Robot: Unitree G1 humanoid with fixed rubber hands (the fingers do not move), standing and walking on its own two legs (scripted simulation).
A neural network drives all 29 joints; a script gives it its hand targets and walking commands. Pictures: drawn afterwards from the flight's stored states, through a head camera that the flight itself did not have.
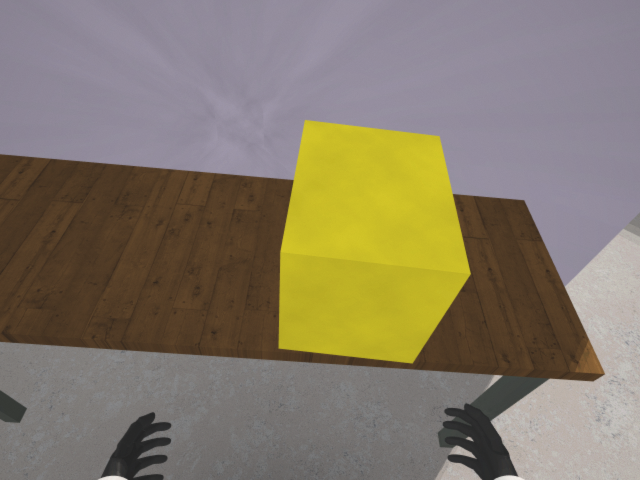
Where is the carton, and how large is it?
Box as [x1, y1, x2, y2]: [279, 120, 470, 363]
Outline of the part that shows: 305,120 280,251 279,348 412,363 470,274 439,136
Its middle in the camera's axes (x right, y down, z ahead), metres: +0.07 +0.00 +0.64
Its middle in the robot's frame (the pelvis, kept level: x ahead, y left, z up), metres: +0.47 -0.05 -0.01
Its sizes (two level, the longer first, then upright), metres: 0.283 0.224 0.253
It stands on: a table, 0.65 m high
